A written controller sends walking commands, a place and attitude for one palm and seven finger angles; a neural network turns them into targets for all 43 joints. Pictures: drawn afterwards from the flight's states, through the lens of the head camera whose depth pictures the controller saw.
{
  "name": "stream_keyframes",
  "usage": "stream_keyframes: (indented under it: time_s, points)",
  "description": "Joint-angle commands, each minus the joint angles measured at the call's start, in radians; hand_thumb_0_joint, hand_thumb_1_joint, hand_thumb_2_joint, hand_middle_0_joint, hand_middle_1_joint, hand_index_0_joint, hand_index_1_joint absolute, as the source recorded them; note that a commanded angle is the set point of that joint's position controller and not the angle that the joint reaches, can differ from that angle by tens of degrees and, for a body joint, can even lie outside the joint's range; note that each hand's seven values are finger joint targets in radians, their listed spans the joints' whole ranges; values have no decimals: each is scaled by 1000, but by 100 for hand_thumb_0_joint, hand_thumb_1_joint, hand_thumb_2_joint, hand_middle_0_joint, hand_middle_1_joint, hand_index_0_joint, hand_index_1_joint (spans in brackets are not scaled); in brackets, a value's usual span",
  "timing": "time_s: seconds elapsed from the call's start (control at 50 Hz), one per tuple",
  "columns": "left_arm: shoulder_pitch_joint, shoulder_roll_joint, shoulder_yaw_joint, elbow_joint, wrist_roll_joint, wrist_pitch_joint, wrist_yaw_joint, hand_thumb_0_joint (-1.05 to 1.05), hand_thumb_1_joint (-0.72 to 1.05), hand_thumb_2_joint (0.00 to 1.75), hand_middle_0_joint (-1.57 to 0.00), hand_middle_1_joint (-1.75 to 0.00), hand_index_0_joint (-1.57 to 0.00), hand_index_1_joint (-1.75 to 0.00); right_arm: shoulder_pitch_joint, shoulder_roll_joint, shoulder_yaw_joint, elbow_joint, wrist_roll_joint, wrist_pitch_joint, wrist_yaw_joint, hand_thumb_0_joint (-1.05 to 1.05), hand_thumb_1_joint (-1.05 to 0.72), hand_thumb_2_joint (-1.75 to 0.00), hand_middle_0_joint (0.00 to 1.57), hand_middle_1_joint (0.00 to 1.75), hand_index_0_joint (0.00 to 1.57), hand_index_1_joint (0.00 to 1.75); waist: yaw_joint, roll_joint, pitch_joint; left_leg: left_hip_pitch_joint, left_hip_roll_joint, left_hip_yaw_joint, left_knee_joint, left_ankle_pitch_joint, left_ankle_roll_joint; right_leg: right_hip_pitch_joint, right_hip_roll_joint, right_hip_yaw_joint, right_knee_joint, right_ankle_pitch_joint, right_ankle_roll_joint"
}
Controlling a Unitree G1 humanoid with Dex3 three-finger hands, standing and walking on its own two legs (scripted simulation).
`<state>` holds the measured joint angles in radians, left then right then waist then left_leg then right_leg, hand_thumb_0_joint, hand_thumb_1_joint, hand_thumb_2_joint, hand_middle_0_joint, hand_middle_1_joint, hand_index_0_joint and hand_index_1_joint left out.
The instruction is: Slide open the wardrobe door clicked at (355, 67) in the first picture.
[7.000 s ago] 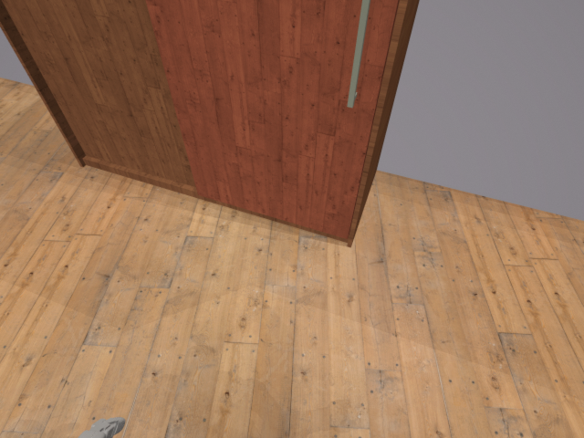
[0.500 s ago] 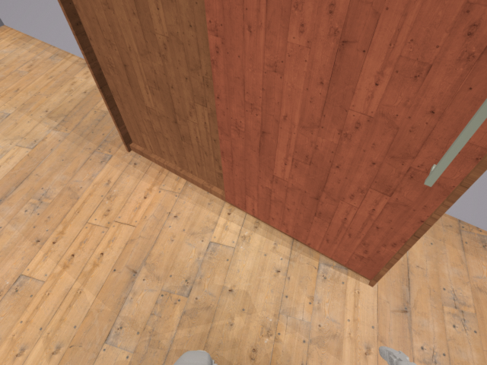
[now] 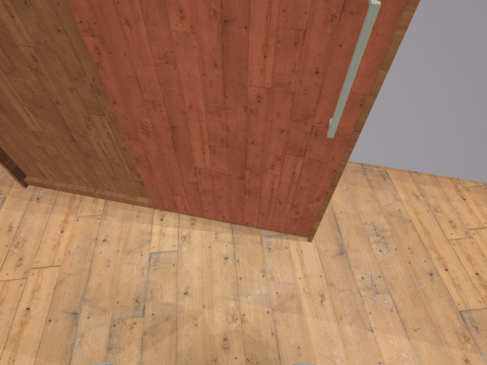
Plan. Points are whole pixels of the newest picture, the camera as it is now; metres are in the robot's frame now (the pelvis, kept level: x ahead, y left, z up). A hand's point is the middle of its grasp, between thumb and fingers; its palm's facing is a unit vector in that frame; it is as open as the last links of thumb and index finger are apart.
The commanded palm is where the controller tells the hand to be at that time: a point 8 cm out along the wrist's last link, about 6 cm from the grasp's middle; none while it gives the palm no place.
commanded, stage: turn to face it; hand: right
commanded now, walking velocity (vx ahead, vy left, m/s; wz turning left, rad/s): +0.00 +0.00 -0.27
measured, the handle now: (348, 77) +0.68 -0.20 +0.10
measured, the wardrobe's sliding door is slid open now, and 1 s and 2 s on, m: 0.00 0.00 0.00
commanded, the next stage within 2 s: take the last steps up to it in 0.16 s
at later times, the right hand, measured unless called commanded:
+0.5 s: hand out of the picture +0.04 -0.23 -0.16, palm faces +0.10 +0.97 -0.21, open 7.4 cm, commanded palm none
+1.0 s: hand out of the picture +0.01 -0.15 -0.17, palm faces +0.25 +0.96 -0.11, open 7.4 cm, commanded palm none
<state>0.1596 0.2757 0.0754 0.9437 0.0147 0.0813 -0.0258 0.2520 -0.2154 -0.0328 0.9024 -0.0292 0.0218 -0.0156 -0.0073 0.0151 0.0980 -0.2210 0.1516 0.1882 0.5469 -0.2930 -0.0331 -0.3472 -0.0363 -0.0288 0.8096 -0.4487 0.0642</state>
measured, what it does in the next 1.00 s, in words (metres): walks ahead: right foot, then left foot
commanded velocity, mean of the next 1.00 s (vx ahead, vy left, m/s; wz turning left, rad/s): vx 0.20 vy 0.04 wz -0.08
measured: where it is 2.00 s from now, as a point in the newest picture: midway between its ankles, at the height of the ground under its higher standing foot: (262, 357)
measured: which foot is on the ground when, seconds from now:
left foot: down 0.00-0.06, up 0.08-0.56, down 0.58-1.00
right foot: up 0.00-0.04, down 0.06-0.58, up 0.60-1.00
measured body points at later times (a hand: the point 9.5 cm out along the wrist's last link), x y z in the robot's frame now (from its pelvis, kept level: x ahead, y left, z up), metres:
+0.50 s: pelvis +0.01 -0.03 +0.01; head +0.01 -0.04 +0.46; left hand +0.07 +0.20 -0.14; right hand +0.04 -0.28 -0.14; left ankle +0.01 +0.10 -0.70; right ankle -0.01 -0.13 -0.74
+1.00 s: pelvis +0.14 -0.04 -0.01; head +0.16 -0.06 +0.44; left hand +0.24 +0.18 -0.15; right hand -0.01 -0.21 -0.16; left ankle +0.03 +0.09 -0.74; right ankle +0.23 -0.17 -0.72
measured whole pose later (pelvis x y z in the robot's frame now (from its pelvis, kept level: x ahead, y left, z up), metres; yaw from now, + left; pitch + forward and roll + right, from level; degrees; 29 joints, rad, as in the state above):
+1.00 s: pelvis +0.14 -0.04 -0.01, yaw -9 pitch -1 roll +1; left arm 0.17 0.17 0.05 1.05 0.02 -0.01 -0.02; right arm 0.48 -0.08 -0.01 1.18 -0.02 -0.05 -0.02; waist -0.03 0.00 0.07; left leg 0.05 0.02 0.12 0.37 -0.40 -0.01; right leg -0.46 -0.08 -0.11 0.66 -0.20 -0.01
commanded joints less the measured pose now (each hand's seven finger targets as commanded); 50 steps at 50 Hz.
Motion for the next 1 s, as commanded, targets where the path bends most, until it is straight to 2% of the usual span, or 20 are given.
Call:
stream_keyframes:
  time_s: [0.0, 0.02, 0.04, 0.06, 0.12, 0.18, 0.26, 0.38, 0.48, 0.52, 0.54, 0.56, 0.58, 0.6, 0.64, 0.7, 0.82, 0.92, 0.96, 0.98]
  points:
    - [50, 53, 1, -71, -6, -56, 9, 0, 90, 90, -20, -30, -20, -30, 14, -223, -72, -37, 7, -12, -14, 0, -90, -90, 20, 30, 20, 30, 23, 170, -175, 61, 161, -95, 18, 469, 71, 182, 29, -56, -385, 221, -25]
    - [85, 129, 18, -67, 0, -69, 11, 0, 90, 90, -20, -30, -20, -30, 33, -182, -64, -51, 17, -6, -10, 0, -90, -90, 20, 30, 20, 30, 40, -15, -226, -97, 97, -40, 181, 278, 11, 368, -98, 75, -452, 416, -70]
    - [117, 229, 40, -67, 4, -71, 16, 0, 90, 90, -20, -30, -20, -30, 30, -109, -43, -81, 17, -4, -3, 0, -90, -90, 20, 30, 20, 30, 59, -309, -217, -358, -20, -27, 370, -296, -54, 464, -357, 370, -443, 833, -193]
    - [154, 229, 38, -40, 2, -67, 27, 0, 90, 90, -20, -30, -20, -30, -35, -125, -33, -77, 9, 12, -16, 0, -90, -90, 20, 30, 20, 30, 91, -286, -217, -316, -25, -131, 475, -360, -43, 367, -370, 340, -447, 861, -247]
    - [14, 140, 8, -66, 5, -68, 45, 0, 90, 90, -20, -30, -20, -30, -45, -128, -42, -24, 16, 12, -4, 0, -90, -90, 20, 30, 20, 30, 31, -200, -98, -310, -23, -175, 569, -190, -42, 227, -254, 233, -457, 751, -236]
    - [-3, 116, -1, -66, -2, -77, 47, 0, 90, 90, -20, -30, -20, -30, 11, -123, -40, 10, 15, 13, 3, 0, -90, -90, 20, 30, 20, 30, 7, -172, -115, -284, -39, -159, 543, -115, -51, 251, -198, 172, -474, 722, -212]
    - [49, 99, -2, -43, 1, -79, 48, 0, 90, 90, -20, -30, -20, -30, -4, -101, -32, 12, 14, 14, -1, 0, -90, -90, 20, 30, 20, 30, 24, -137, -126, -279, -54, -165, 465, -103, -57, 295, -209, 217, -501, 635, -231]
    - [141, 78, 3, 11, 11, -95, 48, 0, 90, 90, -20, -30, -20, -30, -72, -73, -18, 5, 2, -12, 21, 0, -90, -90, 20, 30, 20, 30, 60, -144, -50, -271, -71, -154, 289, -135, -24, 246, -220, 339, -616, 71, -250]
    - [139, 74, 5, 40, 14, -99, 48, 0, 90, 90, -20, -30, -20, -30, -17, -44, -17, 36, 4, -29, 31, 0, -90, -90, 20, 30, 20, 30, 27, -130, -31, -80, -111, -121, 55, -100, 4, 121, -195, 333, -596, -40, -229]
    - [131, 48, -4, 53, 9, -99, 48, 0, 90, 90, -20, -30, -20, -30, 92, -44, -23, 85, 2, -41, 29, 0, -90, -90, 20, 30, 20, 30, -22, -83, -42, 134, -120, -113, -141, 1, 10, 4, -126, 256, -482, -75, -177]
    - [134, 8, -12, 54, 4, -104, 46, 0, 90, 90, -20, -30, -20, -30, 154, -84, -34, 109, -2, -51, 21, 0, -90, -90, 20, 30, 20, 30, -52, 23, -46, 268, -34, -224, -211, -98, 38, -132, -60, 183, -335, -93, -139]
    - [130, -51, -30, 30, -3, -111, 42, 0, 90, 90, -20, -30, -20, -30, 213, -153, -50, 124, -7, -54, 10, 0, -90, -90, 20, 30, 20, 30, -76, 235, -36, 351, 169, -514, -351, -312, 126, -314, 55, 28, -102, -99, -93]
    - [64, -3, -18, -5, 8, -105, 35, 0, 90, 90, -20, -30, -20, -30, 258, -182, -61, 125, 6, -54, 0, 0, -90, -90, 20, 30, 20, 30, -108, 261, -7, 267, 282, -679, -456, -474, 206, -364, 25, 21, 76, -131, -87]
    - [26, 19, -7, -3, 14, -101, 28, 0, 90, 90, -20, -30, -20, -30, 233, -153, -58, 133, 10, -60, -2, 0, -90, -90, 20, 30, 20, 30, -95, 219, 50, 168, 266, -683, -487, -511, 222, -373, -10, 51, 174, -65, -92]
    - [71, -4, 1, 34, 15, -94, 17, 0, 90, 90, -20, -30, -20, -30, 141, -80, -39, 121, 8, -68, -3, 0, -90, -90, 20, 30, 20, 30, -24, 90, 90, 89, 193, -494, -461, -333, 188, -345, -49, 40, 250, 74, -77]
    - [131, -55, -3, 71, 19, -89, 13, 0, 90, 90, -20, -30, -20, -30, 154, -20, -20, 139, 11, -88, -5, 0, -90, -90, 20, 30, 20, 30, 6, 68, 55, 95, 107, -290, -422, 5, 156, -296, -64, 6, 254, 200, -51]
    - [30, -84, -10, 45, 9, -97, 5, 0, 90, 90, -20, -30, -20, -30, 248, -17, -8, 204, 7, -106, -13, 0, -90, -90, 20, 30, 20, 30, -11, 97, 45, 166, 94, -215, -361, 381, 178, -311, -73, -49, 99, 249, -40]
    - [-30, -104, -22, 35, 1, -119, 5, 0, 90, 90, -20, -30, -20, -30, 266, -35, -16, 239, 3, -95, -20, 0, -90, -90, 20, 30, 20, 30, -18, 113, 26, 173, 94, -185, -262, 532, 161, -124, -30, -95, -130, 222, -75]
    - [108, -80, -16, 82, 7, -130, 21, 0, 90, 90, -20, -30, -20, -30, 239, -39, -19, 242, 9, -91, -20, 0, -90, -90, 20, 30, 20, 30, 51, 115, -46, 155, 51, -135, -75, 644, 128, 86, 19, -126, -260, 300, -87]
    - [216, -36, -7, 118, 12, -136, 29, 0, 90, 90, -20, -30, -20, -30, 254, -18, -16, 244, 12, -88, -20, 0, -90, -90, 20, 30, 20, 30, 89, 37, -118, 78, 20, -128, 104, 573, 103, 276, -8, -86, -316, 373, -97]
